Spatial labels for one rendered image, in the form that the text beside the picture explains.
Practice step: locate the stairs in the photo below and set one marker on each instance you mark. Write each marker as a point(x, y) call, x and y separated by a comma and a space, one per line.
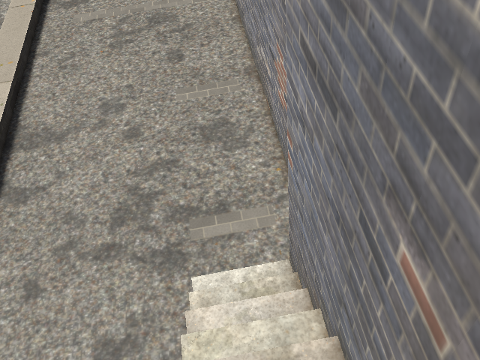
point(259, 312)

